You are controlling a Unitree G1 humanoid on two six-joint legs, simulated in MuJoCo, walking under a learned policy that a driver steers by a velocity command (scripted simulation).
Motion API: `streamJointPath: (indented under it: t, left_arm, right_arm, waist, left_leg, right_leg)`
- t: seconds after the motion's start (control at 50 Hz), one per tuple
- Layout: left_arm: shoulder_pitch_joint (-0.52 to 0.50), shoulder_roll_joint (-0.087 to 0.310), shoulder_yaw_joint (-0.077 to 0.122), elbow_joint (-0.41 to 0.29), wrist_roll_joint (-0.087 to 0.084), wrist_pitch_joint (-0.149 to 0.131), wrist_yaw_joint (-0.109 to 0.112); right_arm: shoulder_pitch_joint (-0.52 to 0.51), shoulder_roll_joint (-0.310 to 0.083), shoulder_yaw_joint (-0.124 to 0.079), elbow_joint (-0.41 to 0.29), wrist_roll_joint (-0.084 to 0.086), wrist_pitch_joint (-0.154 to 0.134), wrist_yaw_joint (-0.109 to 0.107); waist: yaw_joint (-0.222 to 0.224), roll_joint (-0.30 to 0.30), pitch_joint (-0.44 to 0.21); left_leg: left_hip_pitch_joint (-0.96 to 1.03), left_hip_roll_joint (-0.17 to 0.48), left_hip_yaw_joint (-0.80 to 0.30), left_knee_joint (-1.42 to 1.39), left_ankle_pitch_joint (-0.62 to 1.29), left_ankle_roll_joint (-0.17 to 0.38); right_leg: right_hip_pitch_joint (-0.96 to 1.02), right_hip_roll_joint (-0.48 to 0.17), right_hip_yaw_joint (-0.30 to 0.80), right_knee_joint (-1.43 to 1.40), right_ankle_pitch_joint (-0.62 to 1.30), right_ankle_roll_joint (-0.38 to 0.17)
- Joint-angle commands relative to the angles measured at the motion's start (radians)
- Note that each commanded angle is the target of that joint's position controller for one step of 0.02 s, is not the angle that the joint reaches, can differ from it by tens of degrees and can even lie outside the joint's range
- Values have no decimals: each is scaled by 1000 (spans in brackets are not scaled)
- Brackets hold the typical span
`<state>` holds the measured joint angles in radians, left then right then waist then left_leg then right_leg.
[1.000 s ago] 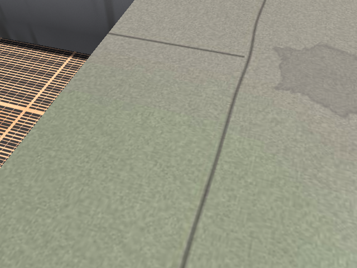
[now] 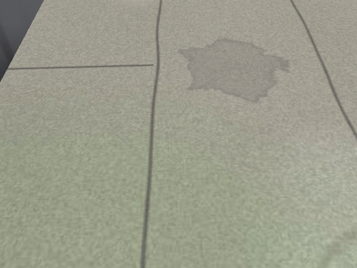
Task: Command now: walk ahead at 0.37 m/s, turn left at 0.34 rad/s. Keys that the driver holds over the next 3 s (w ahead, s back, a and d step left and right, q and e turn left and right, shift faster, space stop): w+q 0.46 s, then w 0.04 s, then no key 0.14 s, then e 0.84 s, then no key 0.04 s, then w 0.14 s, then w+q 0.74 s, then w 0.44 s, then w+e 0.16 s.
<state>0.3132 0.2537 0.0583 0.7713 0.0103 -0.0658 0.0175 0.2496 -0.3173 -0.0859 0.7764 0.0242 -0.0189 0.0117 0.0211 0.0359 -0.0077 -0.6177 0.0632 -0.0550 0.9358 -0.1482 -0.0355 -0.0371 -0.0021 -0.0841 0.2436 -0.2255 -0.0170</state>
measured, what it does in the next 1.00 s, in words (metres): walks ahead: left foot, then right foot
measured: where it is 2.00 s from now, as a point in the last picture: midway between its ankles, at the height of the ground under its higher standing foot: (148, 251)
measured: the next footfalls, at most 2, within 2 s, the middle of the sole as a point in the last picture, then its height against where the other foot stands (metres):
left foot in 0.22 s outside the picture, level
right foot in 0.70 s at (169, 251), level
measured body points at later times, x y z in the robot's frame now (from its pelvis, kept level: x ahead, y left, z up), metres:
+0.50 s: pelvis +0.23 +0.11 +0.00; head +0.25 +0.14 +0.45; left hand +0.33 +0.42 -0.09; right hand +0.37 -0.14 -0.10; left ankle +0.19 +0.17 -0.75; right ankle +0.39 -0.04 -0.67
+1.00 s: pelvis +0.43 +0.15 -0.01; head +0.48 +0.16 +0.43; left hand +0.48 +0.45 -0.12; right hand +0.65 -0.08 -0.12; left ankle +0.42 +0.31 -0.71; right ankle +0.54 +0.09 -0.75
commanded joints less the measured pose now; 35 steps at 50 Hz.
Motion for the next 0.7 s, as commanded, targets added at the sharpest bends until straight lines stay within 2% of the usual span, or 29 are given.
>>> streamJointPath:
  t: [0.02,0.08,0.16,0.18,0.2,0.22,0.24,0.26,0.28,0.3,0.32,0.34,0.36,0.38,0.42,0.48,0.54,0.58,0.62,0.64,0.68,0.7]
  left_arm:
    - [-44,176,49,-55,-4,-24,2]
    - [-17,198,61,-33,-17,-21,-3]
    - [-2,224,75,-12,-38,-7,-12]
    - [-12,237,78,-13,-40,-2,-13]
    - [-34,242,78,-16,-42,4,-13]
    - [-20,214,66,-18,-37,8,-11]
    - [-12,164,42,-43,-10,2,-8]
    - [43,36,1,-113,14,-25,-12]
    - [-67,150,20,-107,-31,-55,-18]
    - [-126,189,30,-129,-61,-70,-25]
    - [-130,176,25,-125,-43,-79,-18]
    - [-128,173,28,-118,-14,-81,-12]
    - [-109,171,32,-115,-8,-72,-14]
    - [-97,165,32,-112,-4,-62,-18]
    - [-96,148,29,-110,6,-42,-19]
    - [-203,120,17,-141,8,-35,-18]
    - [-308,82,-1,-157,5,-49,-34]
    - [-354,83,-2,-170,3,-61,-49]
    - [-360,102,6,-172,3,-69,-60]
    - [-344,114,11,-167,5,-71,-63]
    - [-238,144,24,-132,7,-74,-65]
    - [-150,158,32,-105,13,-78,-62]
  right_arm:
    - [-125,-28,7,-105,-4,-17,11]
    - [-172,-20,19,-138,-3,-16,25]
    - [-195,-37,20,-176,0,-14,41]
    - [-165,-51,13,-179,-1,-13,41]
    - [-74,-75,-4,-161,0,-12,40]
    - [87,-134,-39,-114,4,-9,32]
    - [268,-227,-76,-80,15,-1,12]
    - [238,-338,-80,-102,12,-14,11]
    - [228,-232,-50,-130,6,-35,20]
    - [190,-182,-33,-121,-5,-47,21]
    - [134,-157,-25,-130,-4,-52,21]
    - [68,-128,-15,-143,-9,-49,18]
    - [27,-110,-6,-164,-23,-48,12]
    - [7,-109,-6,-174,-27,-49,8]
    - [12,-117,-7,-167,-18,-55,-3]
    - [55,-128,-10,-138,-10,-56,-20]
    - [87,-126,-8,-108,-9,-49,-32]
    - [137,-129,-9,-77,-7,-41,-38]
    - [150,-120,-7,-60,-8,-32,-43]
    - [145,-116,-7,-57,-12,-28,-45]
    - [103,-118,-8,-64,-22,-22,-45]
    - [77,-111,-5,-71,-19,-21,-43]
  waist:
    - [26,-134,84]
    - [44,-120,117]
    - [41,-113,132]
    - [16,-119,108]
    - [-46,-111,48]
    - [-120,-75,-60]
    - [-194,58,-165]
    - [-82,322,-271]
    - [-153,144,-291]
    - [-140,109,-165]
    - [-103,22,-106]
    - [-65,-5,-60]
    - [-32,22,-46]
    - [-19,37,-40]
    - [-6,17,-18]
    - [-34,14,30]
    - [-78,41,51]
    - [-102,42,43]
    - [-100,51,28]
    - [-88,58,16]
    - [-37,85,-30]
    - [14,69,-77]
  left_leg:
    - [-101,34,0,-104,65,-12]
    - [-78,45,34,-197,56,16]
    - [-23,29,91,-269,-52,84]
    - [46,-1,124,-283,-85,107]
    - [196,-50,165,-322,-67,132]
    - [443,-121,190,-342,-52,164]
    - [737,-9,-28,-372,-90,228]
    - [945,239,-671,-583,-400,416]
    - [941,277,-768,-712,-454,401]
    - [860,262,-633,-701,-364,363]
    - [739,220,-517,-679,-250,333]
    - [621,178,-418,-679,-142,312]
    - [544,144,-362,-703,-76,304]
    - [503,129,-334,-724,-12,312]
    - [448,107,-264,-744,106,320]
    - [427,65,-189,-750,168,293]
    - [395,23,-114,-717,269,239]
    - [420,38,-126,-686,325,220]
    - [500,57,-152,-623,360,204]
    - [540,71,-172,-586,380,196]
    - [605,81,-175,-482,524,178]
    - [612,42,-141,-365,615,152]
  right_leg:
    - [-10,-278,110,-159,3,-165]
    - [0,-298,47,-152,28,-155]
    - [47,-321,-2,-86,70,-132]
    - [46,-317,-21,-22,214,-122]
    - [18,-290,-71,125,424,-96]
    - [-56,-233,-129,368,597,-60]
    - [-299,-179,-146,712,371,5]
    - [-668,28,0,1049,-367,69]
    - [-758,5,181,1134,-335,46]
    - [-829,-40,168,1124,-238,13]
    - [-790,-87,165,1053,-152,-4]
    - [-728,-117,167,966,-87,-3]
    - [-662,-133,175,927,-39,-1]
    - [-634,-129,167,901,-11,10]
    - [-624,-114,146,831,34,42]
    - [-646,-84,131,608,198,80]
    - [-542,-31,92,370,375,79]
    - [-487,-2,85,300,454,60]
    - [-482,9,103,241,439,30]
    - [-472,10,112,225,407,14]
    - [-400,21,98,217,336,-24]
    - [-285,31,70,160,411,-46]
